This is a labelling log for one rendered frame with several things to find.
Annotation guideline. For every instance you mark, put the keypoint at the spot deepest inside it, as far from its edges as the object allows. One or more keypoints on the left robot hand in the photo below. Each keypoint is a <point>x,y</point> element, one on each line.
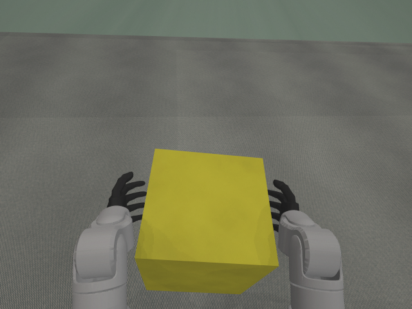
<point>119,197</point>

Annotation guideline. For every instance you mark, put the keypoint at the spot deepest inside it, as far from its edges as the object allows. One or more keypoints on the robot left forearm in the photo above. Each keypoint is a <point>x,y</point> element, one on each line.
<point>99,277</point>

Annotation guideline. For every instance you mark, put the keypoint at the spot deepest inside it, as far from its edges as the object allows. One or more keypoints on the right robot hand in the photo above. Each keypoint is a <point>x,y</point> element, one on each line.
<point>286,198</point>

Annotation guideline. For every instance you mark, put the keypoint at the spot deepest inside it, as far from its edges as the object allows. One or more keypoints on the carton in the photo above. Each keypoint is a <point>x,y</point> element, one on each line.
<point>206,225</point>

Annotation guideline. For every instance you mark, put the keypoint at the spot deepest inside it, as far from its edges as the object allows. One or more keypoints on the robot right forearm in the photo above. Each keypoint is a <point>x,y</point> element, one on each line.
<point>315,264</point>

